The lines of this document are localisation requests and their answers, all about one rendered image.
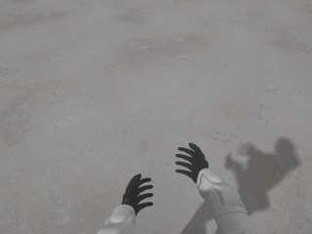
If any robot left hand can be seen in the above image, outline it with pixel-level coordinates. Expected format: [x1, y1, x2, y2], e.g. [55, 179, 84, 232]
[121, 174, 153, 216]

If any left robot forearm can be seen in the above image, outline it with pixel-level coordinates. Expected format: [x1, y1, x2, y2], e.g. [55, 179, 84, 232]
[97, 204, 137, 234]

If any right robot forearm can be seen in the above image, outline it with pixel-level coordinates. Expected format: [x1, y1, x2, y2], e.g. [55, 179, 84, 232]
[196, 168, 259, 234]

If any robot right hand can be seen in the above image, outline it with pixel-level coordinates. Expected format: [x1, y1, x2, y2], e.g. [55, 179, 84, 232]
[175, 142, 209, 183]

